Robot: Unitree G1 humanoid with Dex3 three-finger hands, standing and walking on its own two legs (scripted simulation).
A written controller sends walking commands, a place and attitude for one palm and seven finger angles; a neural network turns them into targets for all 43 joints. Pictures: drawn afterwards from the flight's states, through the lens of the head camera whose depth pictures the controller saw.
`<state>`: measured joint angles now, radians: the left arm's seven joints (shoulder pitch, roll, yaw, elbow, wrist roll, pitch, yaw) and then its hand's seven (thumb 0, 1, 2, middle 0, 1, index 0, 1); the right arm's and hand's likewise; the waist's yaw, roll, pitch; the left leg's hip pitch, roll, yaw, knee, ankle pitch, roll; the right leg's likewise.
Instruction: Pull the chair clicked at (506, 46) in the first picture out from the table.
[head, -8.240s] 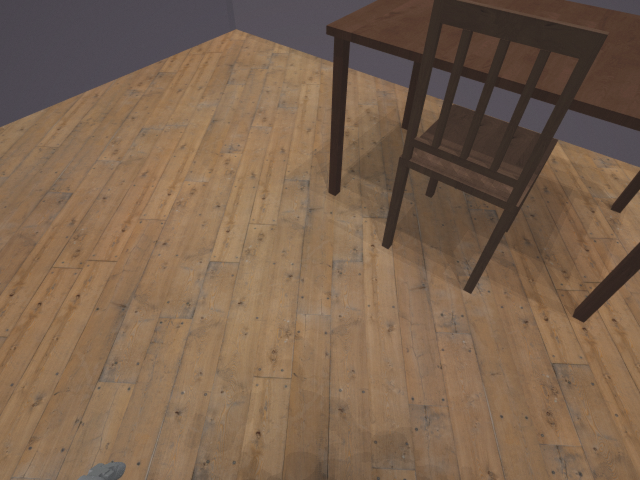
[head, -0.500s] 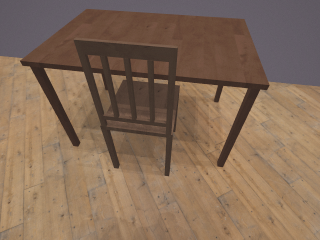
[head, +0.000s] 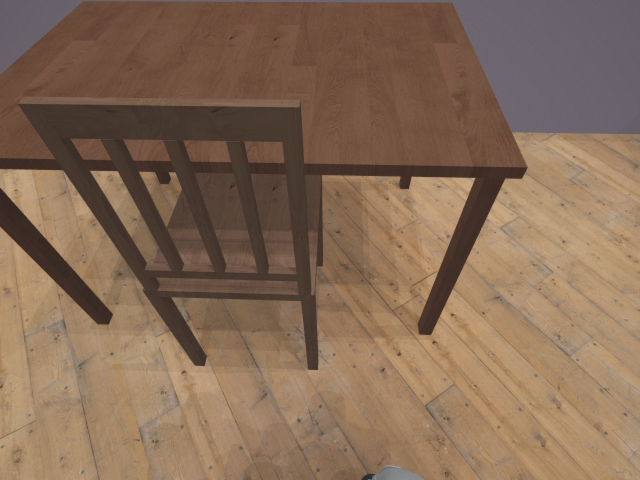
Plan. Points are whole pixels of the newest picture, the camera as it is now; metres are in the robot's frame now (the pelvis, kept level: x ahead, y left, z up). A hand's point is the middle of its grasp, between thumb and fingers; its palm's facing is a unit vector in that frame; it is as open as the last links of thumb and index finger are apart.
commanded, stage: take the last steps up to it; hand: left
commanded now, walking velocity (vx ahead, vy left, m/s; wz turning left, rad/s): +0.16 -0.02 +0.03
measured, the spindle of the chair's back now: (200, 214) +0.55 +0.23 -0.04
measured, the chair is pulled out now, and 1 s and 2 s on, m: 0.00 0.00 0.00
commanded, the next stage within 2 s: come to a stop and stand still in 0.02 s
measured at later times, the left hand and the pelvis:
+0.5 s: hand out of the picture +0.11 +0.19 -0.16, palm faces +0.06 -0.97 -0.22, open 7.3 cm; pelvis +0.08 +0.00 +0.01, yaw -1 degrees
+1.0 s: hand out of the picture +0.07 +0.14 -0.15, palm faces +0.03 -0.97 -0.22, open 7.3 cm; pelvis +0.04 -0.04 +0.01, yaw +0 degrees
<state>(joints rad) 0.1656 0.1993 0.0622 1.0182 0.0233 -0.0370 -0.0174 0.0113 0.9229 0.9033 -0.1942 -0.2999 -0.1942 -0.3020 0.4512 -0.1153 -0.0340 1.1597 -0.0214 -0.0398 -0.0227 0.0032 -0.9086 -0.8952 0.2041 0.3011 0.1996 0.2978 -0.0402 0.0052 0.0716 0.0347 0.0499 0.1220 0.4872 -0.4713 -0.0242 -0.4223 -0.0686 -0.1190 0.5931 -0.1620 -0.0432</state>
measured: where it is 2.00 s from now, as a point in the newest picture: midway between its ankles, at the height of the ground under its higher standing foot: outside the picture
